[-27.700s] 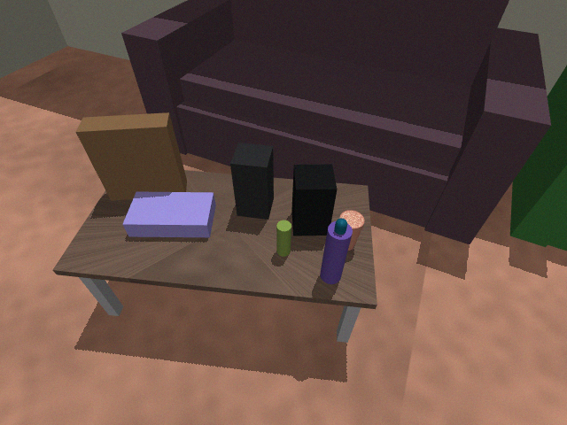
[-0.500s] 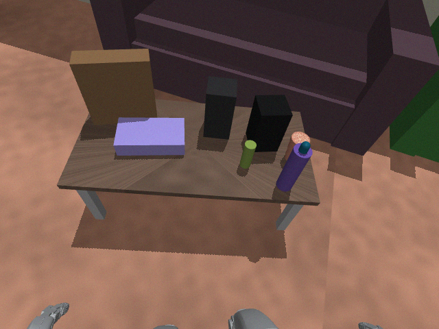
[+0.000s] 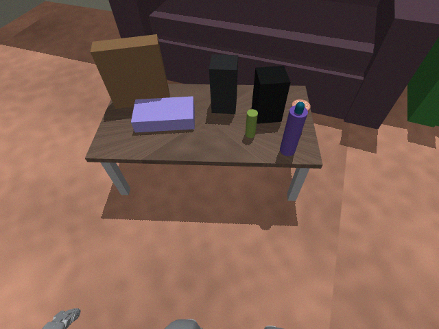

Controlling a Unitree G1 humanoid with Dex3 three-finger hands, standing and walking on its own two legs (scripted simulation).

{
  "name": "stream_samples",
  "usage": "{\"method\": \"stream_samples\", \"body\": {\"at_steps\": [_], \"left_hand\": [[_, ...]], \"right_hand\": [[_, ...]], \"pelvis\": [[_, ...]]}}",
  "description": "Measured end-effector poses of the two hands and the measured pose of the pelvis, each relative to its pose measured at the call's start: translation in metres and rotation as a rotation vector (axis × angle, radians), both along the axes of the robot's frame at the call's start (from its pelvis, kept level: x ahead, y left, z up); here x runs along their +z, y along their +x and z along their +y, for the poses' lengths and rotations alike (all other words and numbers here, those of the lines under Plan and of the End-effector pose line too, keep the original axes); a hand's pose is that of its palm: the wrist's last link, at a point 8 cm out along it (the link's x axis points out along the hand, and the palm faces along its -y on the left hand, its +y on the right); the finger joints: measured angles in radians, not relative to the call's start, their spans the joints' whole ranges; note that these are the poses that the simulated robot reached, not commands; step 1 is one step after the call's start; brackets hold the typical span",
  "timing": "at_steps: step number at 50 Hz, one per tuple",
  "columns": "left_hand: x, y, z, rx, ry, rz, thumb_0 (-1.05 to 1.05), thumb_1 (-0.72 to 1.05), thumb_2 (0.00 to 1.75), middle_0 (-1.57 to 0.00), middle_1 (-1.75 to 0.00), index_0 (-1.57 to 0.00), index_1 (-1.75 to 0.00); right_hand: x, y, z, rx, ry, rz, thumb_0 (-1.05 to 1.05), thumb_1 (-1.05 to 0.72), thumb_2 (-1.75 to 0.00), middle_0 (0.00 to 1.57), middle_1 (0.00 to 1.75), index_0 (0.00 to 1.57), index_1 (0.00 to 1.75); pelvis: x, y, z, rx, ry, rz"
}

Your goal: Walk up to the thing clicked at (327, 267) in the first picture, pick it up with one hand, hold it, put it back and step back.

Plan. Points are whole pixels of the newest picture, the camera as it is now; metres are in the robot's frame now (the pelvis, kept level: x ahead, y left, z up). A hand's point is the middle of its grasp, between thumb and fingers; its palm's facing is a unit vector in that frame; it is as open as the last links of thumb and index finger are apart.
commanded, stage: step back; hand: right
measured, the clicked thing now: (293, 128) +0.82 -0.24 -0.27
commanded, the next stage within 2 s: stand in 1.58 s
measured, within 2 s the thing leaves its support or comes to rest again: neither
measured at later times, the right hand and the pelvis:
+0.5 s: hand out of the picture -0.04 -0.31 -0.15, palm faces +0.01 +0.92 -0.39, open 7.4 cm; pelvis -0.17 -0.04 +0.00, yaw -2 degrees
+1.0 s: hand out of the picture -0.15 -0.29 -0.15, palm faces -0.06 +0.94 -0.34, open 7.4 cm; pelvis -0.23 -0.03 +0.00, yaw +3 degrees
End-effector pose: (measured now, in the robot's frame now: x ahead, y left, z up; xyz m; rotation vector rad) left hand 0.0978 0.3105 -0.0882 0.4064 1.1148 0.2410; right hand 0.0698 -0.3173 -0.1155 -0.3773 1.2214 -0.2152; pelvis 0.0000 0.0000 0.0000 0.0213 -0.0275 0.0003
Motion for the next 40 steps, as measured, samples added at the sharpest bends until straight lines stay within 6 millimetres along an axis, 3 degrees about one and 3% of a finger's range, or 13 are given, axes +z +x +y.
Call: {"method": "stream_samples", "body": {"at_steps": [5, 11, 16, 20, 26, 33, 40], "left_hand": [[-0.014, -0.009, 0.008, 0.008, -0.028, -0.076, 0.01, 0.9, 0.9, -0.2, -0.3, -0.21, -0.3], [-0.014, -0.045, -0.002, 0.021, -0.066, -0.055, 0.01, 0.9, 0.9, -0.2, -0.3, -0.21, -0.3], [-0.016, -0.092, -0.014, 0.003, -0.064, -0.007, 0.01, 0.9, 0.9, -0.2, -0.3, -0.21, -0.3], [-0.022, -0.138, -0.026, -0.009, -0.034, 0.038, 0.01, 0.9, 0.9, -0.2, -0.3, -0.21, -0.3], [-0.009, -0.211, -0.038, 0.029, -0.013, 0.092, 0.01, 0.9, 0.89, -0.2, -0.3, -0.21, -0.3], [0.001, -0.254, -0.023, 0.078, 0.02, 0.028, 0.01, 0.89, 0.89, -0.2, -0.3, -0.21, -0.3], [-0.009, -0.288, -0.003, 0.125, -0.007, 0.05, 0.01, 0.9, 0.9, -0.2, -0.3, -0.21, -0.3]], "right_hand": [[-0.003, -0.034, 0.014, 0.029, -0.005, 0.027, 0.01, -0.9, -0.9, 0.21, 0.3, 0.2, 0.3], [0.017, -0.061, 0.015, 0.038, -0.009, -0.023, 0.01, -0.9, -0.9, 0.21, 0.3, 0.2, 0.3], [0.024, -0.07, -0.002, 0.05, -0.027, -0.098, 0.01, -0.9, -0.9, 0.21, 0.3, 0.2, 0.3], [0.014, -0.084, -0.024, 0.046, -0.015, -0.154, 0.0, -0.9, -0.9, 0.21, 0.3, 0.2, 0.3], [0.007, -0.129, -0.037, 0.008, 0.011, -0.128, 0.0, -0.9, -0.9, 0.21, 0.3, 0.2, 0.3], [-0.006, -0.192, -0.034, 0.047, 0.019, -0.003, 0.01, -0.9, -0.9, 0.21, 0.3, 0.2, 0.3], [-0.003, -0.23, -0.01, 0.046, 0.042, 0.021, 0.01, -0.9, -0.9, 0.21, 0.3, 0.2, 0.3]], "pelvis": [[-0.009, -0.037, 0.005, 0.03, 0.017, -0.021], [0.003, -0.074, -0.001, 0.02, -0.029, -0.014], [0.003, -0.109, -0.013, -0.017, -0.039, -0.001], [-0.008, -0.141, -0.028, -0.048, -0.035, 0.0], [-0.001, -0.177, -0.037, -0.035, -0.005, -0.013], [-0.002, -0.21, -0.035, 0.032, -0.006, -0.017], [-0.001, -0.23, -0.023, 0.056, 0.006, -0.03]]}}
